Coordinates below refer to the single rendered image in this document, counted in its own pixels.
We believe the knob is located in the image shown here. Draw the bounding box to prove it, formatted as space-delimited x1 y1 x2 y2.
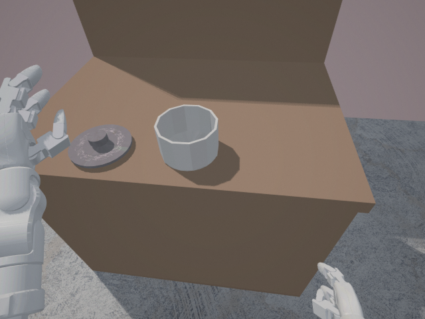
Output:
87 130 109 148

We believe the left robot forearm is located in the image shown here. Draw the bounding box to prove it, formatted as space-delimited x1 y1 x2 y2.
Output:
0 167 46 319

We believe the lid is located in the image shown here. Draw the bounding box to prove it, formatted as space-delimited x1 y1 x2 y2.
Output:
68 124 132 168

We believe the pot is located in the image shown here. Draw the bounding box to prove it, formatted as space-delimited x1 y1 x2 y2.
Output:
154 104 218 171

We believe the left robot hand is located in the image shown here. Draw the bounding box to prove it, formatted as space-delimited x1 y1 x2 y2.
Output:
0 65 70 170

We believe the table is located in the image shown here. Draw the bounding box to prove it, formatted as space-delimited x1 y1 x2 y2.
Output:
30 0 376 297

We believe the right robot hand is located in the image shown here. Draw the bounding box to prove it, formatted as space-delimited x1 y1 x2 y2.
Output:
312 263 364 319

